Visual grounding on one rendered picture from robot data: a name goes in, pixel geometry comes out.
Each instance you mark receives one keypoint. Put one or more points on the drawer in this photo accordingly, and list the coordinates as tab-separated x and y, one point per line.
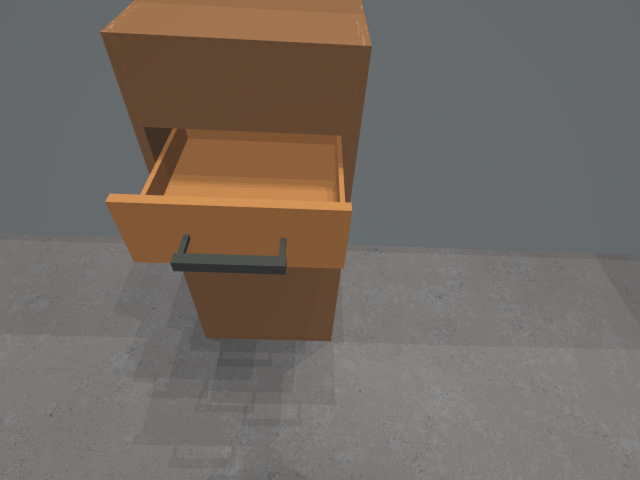
238	193

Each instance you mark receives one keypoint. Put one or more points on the handle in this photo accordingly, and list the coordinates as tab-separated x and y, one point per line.
224	263

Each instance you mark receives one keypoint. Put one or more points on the cabinet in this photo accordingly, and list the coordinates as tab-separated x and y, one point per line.
277	66

